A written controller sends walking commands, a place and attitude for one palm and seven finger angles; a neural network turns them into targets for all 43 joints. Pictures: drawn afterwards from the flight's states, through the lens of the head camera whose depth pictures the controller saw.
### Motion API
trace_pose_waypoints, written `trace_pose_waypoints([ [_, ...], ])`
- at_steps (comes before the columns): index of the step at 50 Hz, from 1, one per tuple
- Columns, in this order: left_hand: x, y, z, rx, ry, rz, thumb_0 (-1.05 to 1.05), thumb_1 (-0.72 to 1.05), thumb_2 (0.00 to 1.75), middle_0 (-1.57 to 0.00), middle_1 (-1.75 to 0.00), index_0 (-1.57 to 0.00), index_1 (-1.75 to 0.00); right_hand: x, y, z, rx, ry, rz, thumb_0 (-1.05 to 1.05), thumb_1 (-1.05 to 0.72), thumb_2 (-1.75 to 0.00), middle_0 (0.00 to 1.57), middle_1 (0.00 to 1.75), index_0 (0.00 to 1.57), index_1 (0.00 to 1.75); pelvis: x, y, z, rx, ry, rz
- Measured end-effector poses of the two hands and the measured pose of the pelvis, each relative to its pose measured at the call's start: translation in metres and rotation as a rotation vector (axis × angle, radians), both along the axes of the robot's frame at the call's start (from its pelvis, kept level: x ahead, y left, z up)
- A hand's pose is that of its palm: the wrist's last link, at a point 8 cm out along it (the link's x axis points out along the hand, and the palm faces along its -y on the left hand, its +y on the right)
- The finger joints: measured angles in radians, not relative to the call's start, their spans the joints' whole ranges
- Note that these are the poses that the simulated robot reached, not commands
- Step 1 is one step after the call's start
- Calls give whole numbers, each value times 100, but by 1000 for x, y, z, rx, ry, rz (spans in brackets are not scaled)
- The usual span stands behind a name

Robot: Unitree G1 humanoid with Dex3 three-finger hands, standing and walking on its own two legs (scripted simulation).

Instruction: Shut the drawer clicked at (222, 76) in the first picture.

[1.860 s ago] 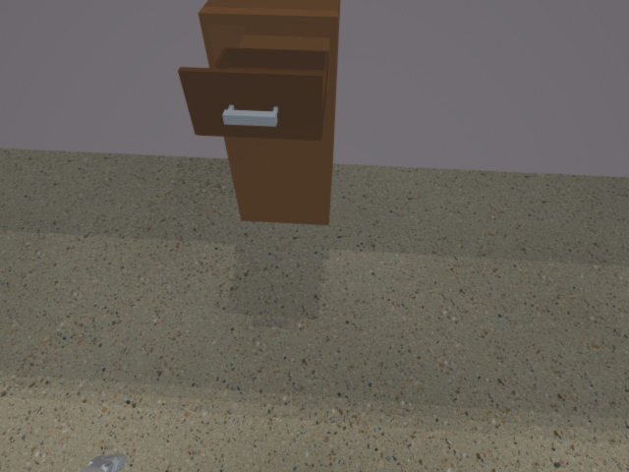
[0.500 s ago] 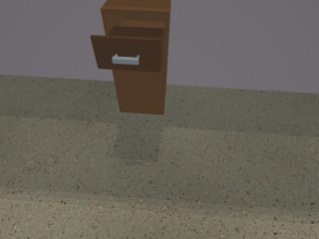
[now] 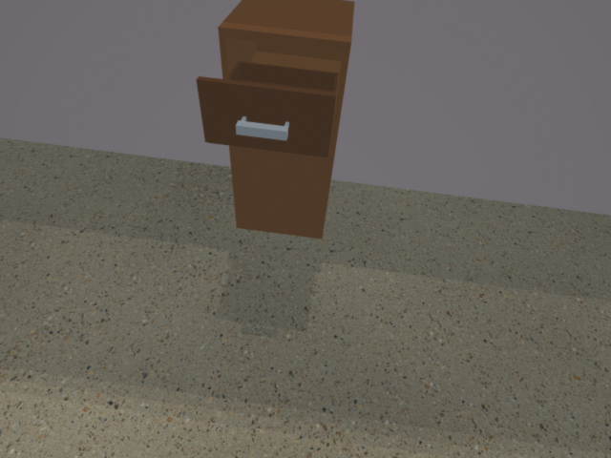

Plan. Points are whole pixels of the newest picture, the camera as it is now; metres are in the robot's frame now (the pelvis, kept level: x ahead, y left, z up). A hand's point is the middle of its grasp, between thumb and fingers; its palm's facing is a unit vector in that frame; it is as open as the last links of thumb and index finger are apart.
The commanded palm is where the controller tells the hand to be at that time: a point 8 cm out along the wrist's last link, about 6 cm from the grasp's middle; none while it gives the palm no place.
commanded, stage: walk to a spot facing it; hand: left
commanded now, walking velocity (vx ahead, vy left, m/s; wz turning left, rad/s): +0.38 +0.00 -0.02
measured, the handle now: (263, 126) +0.89 +0.16 -0.03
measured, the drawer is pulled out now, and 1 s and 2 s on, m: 0.29 0.29 0.29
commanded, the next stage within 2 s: take the last steps up to it in 0.34 s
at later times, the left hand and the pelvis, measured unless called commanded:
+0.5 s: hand (234, 373) +0.30 +0.13 -0.17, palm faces +0.00 -0.98 -0.20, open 7.3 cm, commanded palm none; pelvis +0.19 -0.05 -0.01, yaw -1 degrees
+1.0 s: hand (223, 356) +0.32 +0.16 -0.17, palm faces +0.05 -0.99 -0.14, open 7.4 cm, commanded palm none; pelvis +0.34 -0.02 +0.01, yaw -2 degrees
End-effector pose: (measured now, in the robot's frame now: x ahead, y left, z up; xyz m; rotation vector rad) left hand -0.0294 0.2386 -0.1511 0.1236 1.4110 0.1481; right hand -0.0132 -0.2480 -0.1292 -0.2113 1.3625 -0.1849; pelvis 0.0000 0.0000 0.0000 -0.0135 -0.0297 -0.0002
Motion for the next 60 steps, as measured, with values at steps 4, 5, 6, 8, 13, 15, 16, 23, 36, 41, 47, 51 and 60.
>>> trace_pose_waypoints([
  [4, 13, -4, 4, -29, 70, -17, 1, 91, 90, -20, -30, -20, -30, -18, 29, 3, 33, 53, -74, 0, -91, -89, 20, 30, 20, 30, 22, 6, 6, 10, 7, -16],
  [5, 22, -5, 6, -34, 67, -20, 1, 91, 90, -20, -30, -20, -30, -23, 36, 5, 44, 79, -88, 0, -91, -89, 20, 30, 20, 30, 28, 6, 8, 11, 8, -16],
  [6, 33, -6, 8, -38, 57, -21, 1, 91, 90, -20, -30, -20, -30, -28, 42, 7, 56, 107, -101, 0, -91, -89, 20, 30, 20, 30, 34, 6, 10, 11, 11, -16],
  [8, 58, -9, 11, -42, 29, -24, 1, 91, 90, -20, -30, -20, -30, -37, 54, 11, 78, 165, -126, 0, -91, -89, 20, 30, 20, 30, 47, 6, 12, 11, 14, -18],
  [13, 137, -12, 14, -15, -48, -56, 2, 94, 90, -20, -30, -20, -30, -44, 70, 15, 125, 283, -188, 0, -91, -89, 20, 30, 21, 30, 82, -3, 12, 15, 15, -28],
  [15, 175, -16, 15, -4, -85, -81, 2, 94, 90, -20, -30, -20, -30, -39, 70, 13, 139, 314, -212, 0, -91, -89, 21, 30, 21, 30, 99, -8, 9, 18, 13, -37],
  [16, 195, -19, 15, 1, -106, -94, 2, 94, 90, -20, -30, -20, -30, -35, 69, 12, 145, 328, -223, 0, -91, -89, 21, 30, 21, 30, 108, -12, 7, 19, 11, -42],
  [23, 309, -50, 8, 37, -308, -112, 1, 92, 90, -20, -30, -20, -30, 36, 28, -19, 154, 348, -215, 0, -91, -89, 21, 30, 21, 30, 174, -43, -18, 17, -12, -19],
  [36, 306, -49, 16, 23, -168, -1, -1, 94, 90, -20, -30, -20, -30, 323, -30, 7, 47, -197, -3, 0, -92, -89, 20, 29, 20, 30, 251, -44, 7, -14, -3, 1],
  [41, 296, -37, 0, -15, -72, 54, 0, 92, 90, -20, -30, -20, -30, 381, -11, 12, 29, -261, 54, 0, -92, -89, 20, 29, 20, 30, 287, -27, 1, -30, -6, -2],
  [47, 319, -29, 6, -33, 17, 35, 1, 92, 90, -20, -30, -20, -30, 382, 0, 14, 8, -202, -7, -1, -95, -89, 20, 30, 21, 30, 323, -16, 8, 1, -6, -19],
  [51, 359, -30, 15, -31, -8, 20, 1, 91, 90, -20, -30, -20, -30, 360, 1, 12, 17, -75, -47, -1, -95, -89, 20, 30, 21, 30, 347, -17, 15, 15, 3, -34],
  [60, 479, -50, 22, 25, -86, -75, 1, 93, 90, -20, -30, -20, -30, 326, 4, -3, 115, 173, -171, 0, -92, -89, 20, 30, 20, 30, 408, -45, 10, 35, 2, -55],
])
